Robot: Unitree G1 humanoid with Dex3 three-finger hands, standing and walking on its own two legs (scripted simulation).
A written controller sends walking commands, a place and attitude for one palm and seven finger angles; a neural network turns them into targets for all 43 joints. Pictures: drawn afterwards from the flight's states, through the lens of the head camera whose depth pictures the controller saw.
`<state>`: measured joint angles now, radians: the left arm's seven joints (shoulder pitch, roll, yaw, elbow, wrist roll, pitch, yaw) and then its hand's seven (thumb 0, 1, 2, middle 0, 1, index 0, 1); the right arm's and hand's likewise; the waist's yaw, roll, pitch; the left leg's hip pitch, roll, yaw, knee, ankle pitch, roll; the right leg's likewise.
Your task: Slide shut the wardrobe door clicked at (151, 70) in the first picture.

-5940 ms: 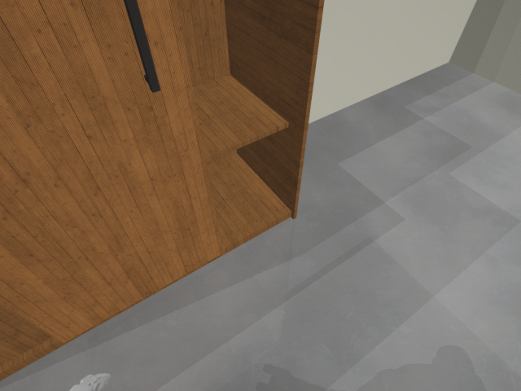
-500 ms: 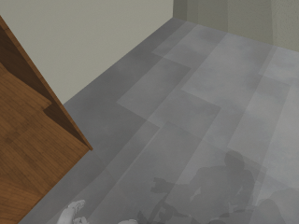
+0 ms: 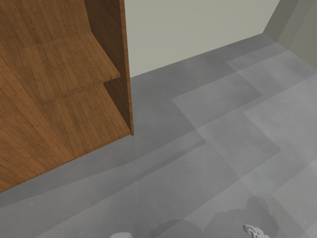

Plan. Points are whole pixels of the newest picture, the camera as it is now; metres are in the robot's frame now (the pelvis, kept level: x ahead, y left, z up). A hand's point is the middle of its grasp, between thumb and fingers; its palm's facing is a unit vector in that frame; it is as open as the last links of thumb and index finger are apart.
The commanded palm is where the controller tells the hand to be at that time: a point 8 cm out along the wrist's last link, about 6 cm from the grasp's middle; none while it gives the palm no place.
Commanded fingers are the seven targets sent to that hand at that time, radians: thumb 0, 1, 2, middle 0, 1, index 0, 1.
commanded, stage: turn to face it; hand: left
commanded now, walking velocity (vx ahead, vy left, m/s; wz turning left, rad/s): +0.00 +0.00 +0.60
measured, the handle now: out of the picture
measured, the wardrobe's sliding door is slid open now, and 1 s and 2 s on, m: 0.39 0.39 0.39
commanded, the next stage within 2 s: take the last steps up to it in 0.86 s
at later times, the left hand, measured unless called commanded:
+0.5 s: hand out of the picture +0.10 +0.22 -0.12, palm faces +0.26 -0.93 -0.27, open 7.4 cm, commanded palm none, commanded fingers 0.00 0.90 0.90 -0.20 -0.30 -0.20 -0.30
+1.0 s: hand out of the picture -0.13 +0.19 -0.17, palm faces +0.56 -0.79 -0.26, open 7.4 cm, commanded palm none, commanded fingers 0.00 0.90 0.90 -0.20 -0.30 -0.20 -0.30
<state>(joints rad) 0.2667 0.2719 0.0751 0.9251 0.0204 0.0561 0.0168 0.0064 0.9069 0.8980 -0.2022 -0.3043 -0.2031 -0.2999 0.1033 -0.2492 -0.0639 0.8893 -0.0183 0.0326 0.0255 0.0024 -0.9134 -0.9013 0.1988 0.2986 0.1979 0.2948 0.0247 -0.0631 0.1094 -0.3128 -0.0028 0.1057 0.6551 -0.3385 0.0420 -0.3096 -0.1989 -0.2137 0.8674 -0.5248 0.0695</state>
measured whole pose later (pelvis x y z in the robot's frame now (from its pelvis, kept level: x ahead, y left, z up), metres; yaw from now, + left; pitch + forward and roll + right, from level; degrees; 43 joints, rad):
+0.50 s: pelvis +0.00 -0.01 +0.02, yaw +17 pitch +1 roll +0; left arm 0.09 0.22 0.05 0.84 0.00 0.04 0.02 0.01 0.91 0.90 -0.20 -0.30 -0.20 -0.30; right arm 0.27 -0.22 -0.07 0.94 -0.03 0.05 0.00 0.00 -0.91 -0.90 0.21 0.30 0.20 0.30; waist -0.07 0.03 0.05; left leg -0.30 -0.12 -0.16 0.51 -0.21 0.04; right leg -0.32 -0.01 0.02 0.67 -0.37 0.08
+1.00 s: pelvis -0.03 +0.00 +0.01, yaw +32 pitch +0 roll +0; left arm 0.28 0.25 0.06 0.95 0.02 0.04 0.02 0.01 0.91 0.90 -0.20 -0.30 -0.20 -0.30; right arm 0.14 -0.24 -0.06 0.93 -0.02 0.04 0.01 0.00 -0.91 -0.90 0.20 0.30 0.20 0.29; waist 0.03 -0.04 0.09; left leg -0.25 -0.01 0.05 0.58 -0.32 0.02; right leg -0.28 -0.17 -0.17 0.67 -0.40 0.06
